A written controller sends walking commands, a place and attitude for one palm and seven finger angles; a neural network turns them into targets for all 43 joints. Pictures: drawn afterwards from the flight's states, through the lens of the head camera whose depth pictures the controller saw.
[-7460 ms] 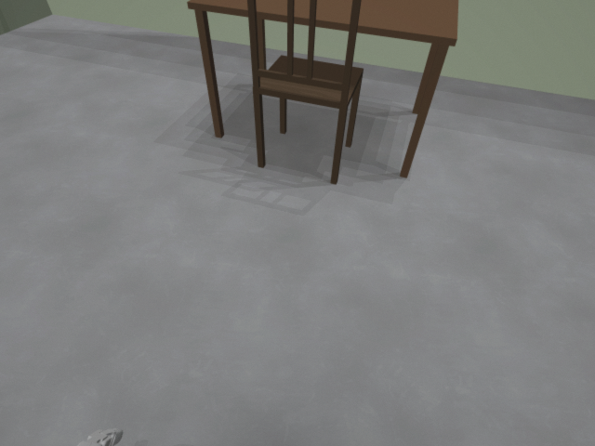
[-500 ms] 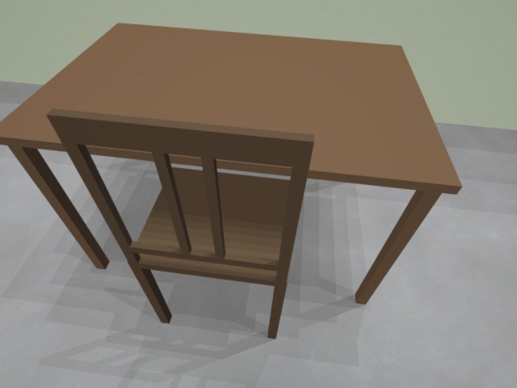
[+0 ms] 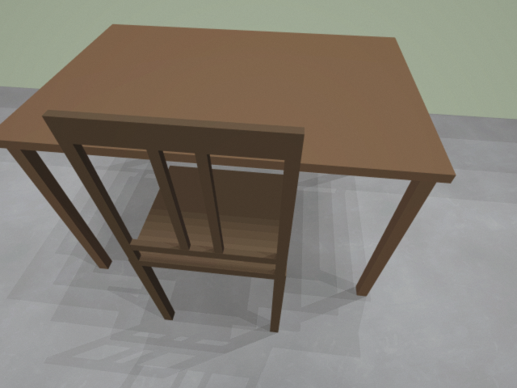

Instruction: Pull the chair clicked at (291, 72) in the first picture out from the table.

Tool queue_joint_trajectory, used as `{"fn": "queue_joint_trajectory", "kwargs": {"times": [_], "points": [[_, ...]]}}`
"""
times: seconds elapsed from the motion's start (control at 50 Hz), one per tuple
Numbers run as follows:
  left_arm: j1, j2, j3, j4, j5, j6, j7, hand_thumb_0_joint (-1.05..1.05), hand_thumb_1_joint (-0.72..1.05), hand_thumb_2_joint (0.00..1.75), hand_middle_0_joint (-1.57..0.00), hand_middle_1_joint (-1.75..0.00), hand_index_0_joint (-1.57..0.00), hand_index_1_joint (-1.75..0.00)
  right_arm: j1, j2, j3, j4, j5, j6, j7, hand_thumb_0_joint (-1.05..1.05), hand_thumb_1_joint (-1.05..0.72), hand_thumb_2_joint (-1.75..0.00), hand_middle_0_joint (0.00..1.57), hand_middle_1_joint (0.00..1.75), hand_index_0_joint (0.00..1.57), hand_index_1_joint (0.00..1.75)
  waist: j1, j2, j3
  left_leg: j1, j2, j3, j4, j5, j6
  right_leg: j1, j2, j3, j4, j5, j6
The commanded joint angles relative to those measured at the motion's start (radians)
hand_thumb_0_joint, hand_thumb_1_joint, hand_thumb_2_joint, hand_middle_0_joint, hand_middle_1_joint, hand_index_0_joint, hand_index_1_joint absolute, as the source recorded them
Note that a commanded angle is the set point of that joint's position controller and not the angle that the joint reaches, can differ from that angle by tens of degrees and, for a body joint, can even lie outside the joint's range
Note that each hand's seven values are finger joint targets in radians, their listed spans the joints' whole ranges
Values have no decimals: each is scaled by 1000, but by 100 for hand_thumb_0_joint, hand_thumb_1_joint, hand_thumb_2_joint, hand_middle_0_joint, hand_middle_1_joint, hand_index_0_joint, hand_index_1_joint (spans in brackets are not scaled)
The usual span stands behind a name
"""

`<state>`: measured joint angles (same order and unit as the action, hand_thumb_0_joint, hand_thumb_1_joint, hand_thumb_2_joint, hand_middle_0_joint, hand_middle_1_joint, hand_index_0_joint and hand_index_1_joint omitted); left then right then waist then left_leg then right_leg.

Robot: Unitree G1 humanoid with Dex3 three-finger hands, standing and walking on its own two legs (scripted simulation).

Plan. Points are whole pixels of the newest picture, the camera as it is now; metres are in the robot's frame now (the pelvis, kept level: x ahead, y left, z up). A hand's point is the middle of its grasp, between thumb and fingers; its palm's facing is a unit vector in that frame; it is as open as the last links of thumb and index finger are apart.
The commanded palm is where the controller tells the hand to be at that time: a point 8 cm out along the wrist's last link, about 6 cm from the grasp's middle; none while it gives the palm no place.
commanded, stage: raise the hand toward the chair's back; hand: left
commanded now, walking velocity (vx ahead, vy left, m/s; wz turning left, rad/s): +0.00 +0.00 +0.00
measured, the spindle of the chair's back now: (172, 206) +0.48 +0.23 -0.06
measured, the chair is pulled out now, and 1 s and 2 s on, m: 0.00 0.00 0.00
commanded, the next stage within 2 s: none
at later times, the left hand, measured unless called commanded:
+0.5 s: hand out of the picture +0.12 +0.18 -0.09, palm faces +0.11 -0.99 -0.01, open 9.8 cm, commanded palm +0.13 +0.22 -0.06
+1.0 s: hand (147, 350) +0.19 +0.19 -0.06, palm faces +0.01 -1.00 -0.07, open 14.2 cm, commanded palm +0.16 +0.24 -0.05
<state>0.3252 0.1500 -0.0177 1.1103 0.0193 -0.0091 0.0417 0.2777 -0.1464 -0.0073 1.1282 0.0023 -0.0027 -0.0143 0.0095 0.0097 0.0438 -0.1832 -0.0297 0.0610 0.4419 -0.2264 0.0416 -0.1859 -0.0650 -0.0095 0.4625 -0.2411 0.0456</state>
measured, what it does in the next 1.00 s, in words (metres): lowers itself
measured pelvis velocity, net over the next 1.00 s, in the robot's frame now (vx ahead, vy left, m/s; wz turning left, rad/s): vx -0.01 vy -0.02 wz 0.03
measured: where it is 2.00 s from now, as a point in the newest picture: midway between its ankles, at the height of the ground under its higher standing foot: outside the picture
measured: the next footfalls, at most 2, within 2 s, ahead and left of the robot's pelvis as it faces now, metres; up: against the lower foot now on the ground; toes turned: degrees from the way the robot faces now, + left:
none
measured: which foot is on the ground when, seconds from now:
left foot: down 0.00-1.00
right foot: down 0.00-1.00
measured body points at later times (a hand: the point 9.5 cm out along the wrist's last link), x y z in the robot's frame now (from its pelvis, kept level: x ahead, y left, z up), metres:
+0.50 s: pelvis -0.02 -0.05 -0.10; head +0.03 -0.01 +0.35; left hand +0.10 +0.23 -0.09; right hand +0.23 -0.30 -0.11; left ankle +0.01 +0.09 -0.74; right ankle +0.01 -0.15 -0.74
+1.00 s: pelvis -0.01 -0.02 -0.10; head +0.07 +0.00 +0.34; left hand +0.18 +0.25 -0.05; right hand +0.16 -0.27 -0.18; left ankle +0.01 +0.09 -0.74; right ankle +0.01 -0.15 -0.74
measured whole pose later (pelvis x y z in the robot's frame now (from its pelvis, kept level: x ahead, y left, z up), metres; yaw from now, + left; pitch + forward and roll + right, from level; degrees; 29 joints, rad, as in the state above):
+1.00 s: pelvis -0.01 -0.02 -0.10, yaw +2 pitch +17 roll -3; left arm 0.45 0.24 0.23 0.00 -0.30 -0.47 -0.36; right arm 0.25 -0.24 -0.05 0.59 0.04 -0.22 -0.05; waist 0.00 0.03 -0.16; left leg -0.99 0.02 -0.03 1.23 -0.55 0.01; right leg -0.93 -0.03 -0.08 1.17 -0.55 0.01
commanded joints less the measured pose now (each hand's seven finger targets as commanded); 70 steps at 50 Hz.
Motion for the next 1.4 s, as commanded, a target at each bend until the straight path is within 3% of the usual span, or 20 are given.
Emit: {"fn": "queue_joint_trajectory", "kwargs": {"times": [0.0, 0.02, 0.06, 0.12, 0.16, 0.2, 0.26, 0.3, 0.36, 0.44, 0.48, 0.58, 0.66, 0.72, 0.82, 0.92, 1.02, 1.08, 1.24, 1.38], "points": [[-629, 320, 133, -1520, -198, -245, 26, 0, 88, 89, -20, -30, -20, -30, 14, -286, -27, -458, 46, -168, -57, 0, -90, -90, 20, 30, 20, 30, -124, 7, -462, 183, 38, -64, -40, 125, -20, 26, 48, -49, 23, 153, -58], [-480, 415, 207, -1438, -144, -217, 75, 0, 85, 88, -20, -29, -20, -29, -99, -200, 20, -394, 59, -255, -100, 0, -90, -90, 20, 30, 20, 30, -57, 125, -394, 167, 67, -23, -48, 63, -23, -29, 65, -47, 62, 30, -61], [78, -21, -19, -923, -155, -65, 95, 0, 81, 86, -19, -29, -19, -29, -66, -177, -7, -334, 61, -313, -74, 0, -90, -90, 20, 30, 20, 30, -56, 41, -97, -66, 63, -96, -84, -132, -39, -168, 59, -103, 74, -73, -71], [-46, 88, 86, -1117, -195, -187, 21, 0, 74, 83, -18, -27, -18, -27, -99, -233, -29, -463, 42, -345, -75, 0, -90, -90, 20, 30, 20, 30, -67, 54, 10, -194, 18, -107, 36, -210, -41, -243, 52, -104, 66, -147, -62], [115, 63, 151, -881, -206, -296, -59, 0, 69, 81, -18, -27, -18, -27, -102, -223, -46, -511, 19, -340, -51, 0, -90, -90, 20, 30, 20, 30, -17, -178, 60, -363, 13, -99, 137, -225, -55, -388, 62, -120, 142, -266, -67], [321, 59, 203, -792, -249, -434, -196, 0, 64, 79, -17, -26, -17, -26, -129, -214, -74, -580, 13, -334, -20, 0, -90, -90, 20, 30, 20, 30, 47, -298, -9, -481, 4, -57, 260, -186, -61, -438, 65, -94, 220, -321, -74], [316, 162, 269, -785, -271, -586, -418, 0, 57, 76, -17, -25, -17, -25, -193, -243, -99, -699, 20, -317, 29, 0, -90, -90, 20, 30, 20, 30, 48, -173, -96, -552, -17, -26, 400, -140, -64, -408, 44, -15, 303, -229, -89], [319, 191, 316, -779, -279, -574, -485, 0, 53, 74, -16, -24, -16, -24, -206, -233, -102, -747, 42, -303, 28, 0, -90, -90, 20, 30, 20, 30, 67, -117, -172, -621, -25, -11, 461, -144, -48, -417, 32, 30, 349, -211, -84], [155, 211, 356, -1017, -358, -567, -489, 0, 46, 71, -16, -23, -16, -23, -196, -224, -102, -794, 38, -294, 10, 0, -90, -90, 20, 30, 20, 30, 48, 7, -261, -651, -19, -11, 541, -188, -37, -486, 26, 76, 379, -318, -71], [-83, 285, 348, -1513, -359, -736, -410, 0, 36, 67, -15, -22, -15, -22, -117, -206, -97, -756, 2, -322, -20, 0, -90, -90, 20, 30, 20, 30, -15, 173, -485, -559, 20, -63, 650, -81, -16, -576, 64, 67, 517, -172, -81], [-72, 220, 252, -1498, -335, -769, -403, 0, 32, 65, -14, -21, -14, -21, -115, -206, -89, -700, 1, -333, -30, 0, -90, -90, 20, 30, 20, 30, -55, 191, -432, -556, 33, -79, 683, -61, -10, -669, 77, 38, 549, -142, -87], [-35, 224, 199, -1262, -309, -621, -509, 0, 20, 60, -13, -19, -13, -19, -114, -240, -76, -657, 31, -343, -54, 0, -90, -90, 20, 30, 20, 30, -107, 49, -320, -696, 43, -102, 718, -154, 0, -717, 78, 35, 518, -212, -70], [160, 278, 349, -1183, -347, -335, -547, 0, 11, 56, -12, -18, -12, -18, -156, -227, -86, -737, 61, -275, -58, 0, -90, -90, 20, 30, 20, 30, 8, -42, -486, -656, 20, -77, 638, -54, -2, -489, 57, 35, 478, -107, -53], [223, 287, 468, -1272, -415, -259, -480, 0, 4, 53, -11, -16, -11, -16, -186, -179, -85, -777, 53, -248, -60, 0, -90, -90, 20, 30, 20, 30, 66, -74, -578, -617, 19, -84, 615, 55, -11, -356, 54, 15, 501, 61, -43], [143, 196, 364, -1359, -369, -433, -352, 0, -8, 48, -10, -15, -10, -15, -156, -157, -80, -726, 26, -268, -42, 0, -90, -90, 20, 30, 20, 30, 19, -24, -425, -607, 32, -98, 602, 61, -23, -533, 71, -54, 556, 41, -56], [77, 155, 217, -1234, -307, -512, -419, 0, -20, 43, -9, -13, -9, -13, -106, -215, -78, -708, 34, -288, -37, 0, -90, -90, 20, 30, 20, 30, -69, -3, -311, -642, 35, -111, 620, -108, -17, -714, 70, -55, 542, -182, -66], [42, 317, 345, -1392, -332, -484, -445, 0, -31, 38, -8, -11, -8, -11, -98, -239, -80, -746, 43, -300, -52, 0, -90, -90, 20, 30, 20, 30, -15, 87, -482, -538, 35, -117, 572, -68, -15, -622, 69, -50, 537, -158, -74], [95, 289, 381, -1466, -358, -478, -384, 0, -38, 35, -7, -10, -7, -10, -108, -207, -78, -755, 42, -289, -52, 0, -90, -90, 20, 30, 20, 30, 20, 124, -504, -471, 38, -122, 538, 24, -27, -578, 71, -72, 541, -98, -76], [68, 191, 246, -1228, -285, -374, -361, 0, -50, 30, -6, -8, -6, -8, -89, -232, -66, -763, 42, -231, -32, 0, -90, -90, 20, 30, 20, 30, -55, 46, -287, -571, 40, -131, 510, -130, -34, -669, 80, -97, 503, -179, -68], [-86, 308, 340, -1398, -325, -428, -397, 0, -50, 30, -6, -8, -6, -8, -74, -239, -50, -787, 33, -258, -48, 0, -90, -90, 20, 30, 20, 30, -29, 95, -444, -454, 41, -141, 507, -41, -32, -607, 77, -80, 499, -134, -76]]}}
